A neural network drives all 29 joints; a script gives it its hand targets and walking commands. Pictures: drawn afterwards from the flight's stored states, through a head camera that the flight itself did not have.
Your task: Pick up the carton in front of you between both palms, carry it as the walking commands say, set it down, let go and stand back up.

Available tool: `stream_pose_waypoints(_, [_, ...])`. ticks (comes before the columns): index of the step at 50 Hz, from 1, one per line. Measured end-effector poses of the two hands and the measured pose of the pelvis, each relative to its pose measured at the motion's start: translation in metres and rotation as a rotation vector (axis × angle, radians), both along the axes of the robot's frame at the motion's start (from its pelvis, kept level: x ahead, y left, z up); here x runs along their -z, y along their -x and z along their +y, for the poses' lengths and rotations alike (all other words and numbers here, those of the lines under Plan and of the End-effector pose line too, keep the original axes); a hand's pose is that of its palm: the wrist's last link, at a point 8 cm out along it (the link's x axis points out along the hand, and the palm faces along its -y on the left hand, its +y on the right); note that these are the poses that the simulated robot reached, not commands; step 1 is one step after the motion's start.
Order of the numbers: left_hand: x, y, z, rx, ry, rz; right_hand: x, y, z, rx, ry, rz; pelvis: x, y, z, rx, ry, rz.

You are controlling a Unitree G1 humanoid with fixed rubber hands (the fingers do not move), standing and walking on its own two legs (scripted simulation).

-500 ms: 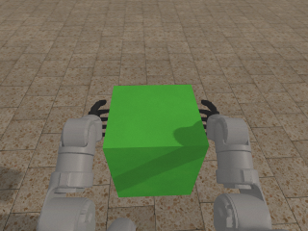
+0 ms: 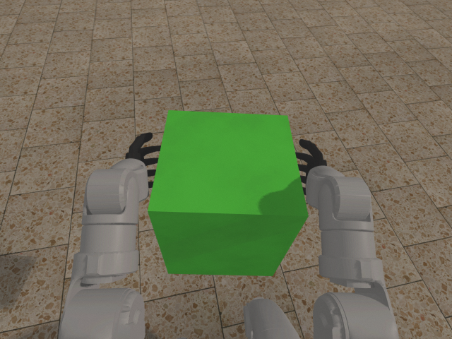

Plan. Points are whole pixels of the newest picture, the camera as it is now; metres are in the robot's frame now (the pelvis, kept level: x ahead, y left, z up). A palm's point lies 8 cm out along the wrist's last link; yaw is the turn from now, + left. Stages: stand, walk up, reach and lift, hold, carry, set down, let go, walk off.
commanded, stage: carry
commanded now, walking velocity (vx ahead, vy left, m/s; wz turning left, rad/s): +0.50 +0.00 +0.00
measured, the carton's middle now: (224, 199) +0.35 -0.02 +0.01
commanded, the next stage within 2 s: none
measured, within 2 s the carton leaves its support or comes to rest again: neither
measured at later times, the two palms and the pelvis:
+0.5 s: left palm (143, 52) +0.65 +0.14 +0.12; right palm (279, 48) +0.68 -0.16 +0.12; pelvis +0.32 -0.04 +0.03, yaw +3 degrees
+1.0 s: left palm (141, 15) +0.86 +0.17 +0.09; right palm (253, 17) +0.86 -0.13 +0.10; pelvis +0.60 +0.03 +0.02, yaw -1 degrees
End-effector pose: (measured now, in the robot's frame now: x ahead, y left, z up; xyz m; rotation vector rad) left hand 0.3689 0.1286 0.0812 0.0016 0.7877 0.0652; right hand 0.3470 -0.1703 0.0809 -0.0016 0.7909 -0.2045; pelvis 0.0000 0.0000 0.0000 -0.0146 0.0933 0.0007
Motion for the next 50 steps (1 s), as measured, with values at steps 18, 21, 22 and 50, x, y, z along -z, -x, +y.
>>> stream_pose_waypoints(18, [-0.023, -0.225, -0.01, -0.102, -0.041, -0.05, -0.022, -0.265, -0.011, -0.11, -0.026, -0.051, -0.008, -0.244, -0.038, -0.038, -0.028, -0.005])
stream_pose_waypoints(21, [-0.029, -0.244, -0.001, -0.146, -0.035, -0.021, -0.028, -0.295, -0.001, -0.139, -0.035, -0.022, -0.021, -0.276, -0.042, -0.045, -0.052, 0.0])
stream_pose_waypoints(22, [-0.032, -0.251, 0.002, -0.159, -0.033, -0.023, -0.03, -0.305, 0.002, -0.143, -0.041, -0.024, -0.024, -0.286, -0.041, -0.044, -0.058, 0.001])
stream_pose_waypoints(50, [-0.01, -0.496, 0.042, -0.068, 0.026, -0.022, -0.016, -0.51, 0.041, 0.001, -0.013, -0.026, -0.025, -0.602, 0.025, 0.012, 0.005, -0.034])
